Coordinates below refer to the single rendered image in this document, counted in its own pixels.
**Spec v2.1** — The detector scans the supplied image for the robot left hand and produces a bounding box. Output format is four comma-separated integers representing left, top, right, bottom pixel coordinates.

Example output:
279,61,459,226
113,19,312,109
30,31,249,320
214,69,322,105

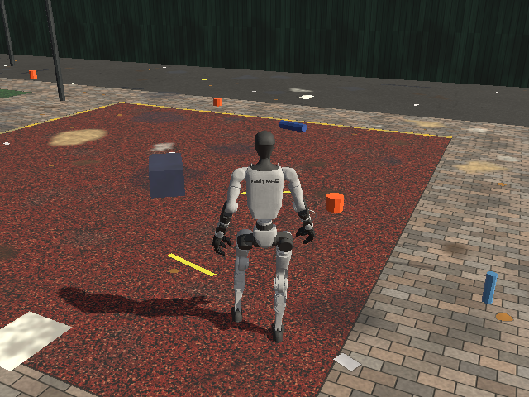
212,235,231,256

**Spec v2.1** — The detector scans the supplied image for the left robot upper arm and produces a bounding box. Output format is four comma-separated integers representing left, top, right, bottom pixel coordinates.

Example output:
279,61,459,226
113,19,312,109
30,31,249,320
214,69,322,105
225,167,248,214

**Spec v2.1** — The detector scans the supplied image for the right robot foot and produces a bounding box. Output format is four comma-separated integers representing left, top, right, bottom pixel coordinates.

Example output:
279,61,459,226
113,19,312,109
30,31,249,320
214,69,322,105
272,321,284,342

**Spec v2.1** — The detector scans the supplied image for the right robot thigh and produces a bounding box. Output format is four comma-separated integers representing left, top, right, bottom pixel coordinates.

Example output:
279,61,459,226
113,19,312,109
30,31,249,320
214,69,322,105
274,231,293,293

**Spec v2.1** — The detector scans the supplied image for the robot right forearm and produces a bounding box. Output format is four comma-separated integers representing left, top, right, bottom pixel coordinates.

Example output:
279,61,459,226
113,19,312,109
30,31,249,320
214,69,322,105
298,199,313,230

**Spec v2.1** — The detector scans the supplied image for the robot right hand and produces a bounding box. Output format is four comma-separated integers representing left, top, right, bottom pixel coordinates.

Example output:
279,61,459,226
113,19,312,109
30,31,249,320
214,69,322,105
296,227,315,244

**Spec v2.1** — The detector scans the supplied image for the robot left forearm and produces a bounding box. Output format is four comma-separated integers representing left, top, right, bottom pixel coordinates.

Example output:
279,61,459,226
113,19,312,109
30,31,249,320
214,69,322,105
215,201,232,238

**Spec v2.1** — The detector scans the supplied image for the right robot upper arm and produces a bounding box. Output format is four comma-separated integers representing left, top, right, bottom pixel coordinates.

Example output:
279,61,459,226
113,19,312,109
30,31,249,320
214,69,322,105
282,167,306,212

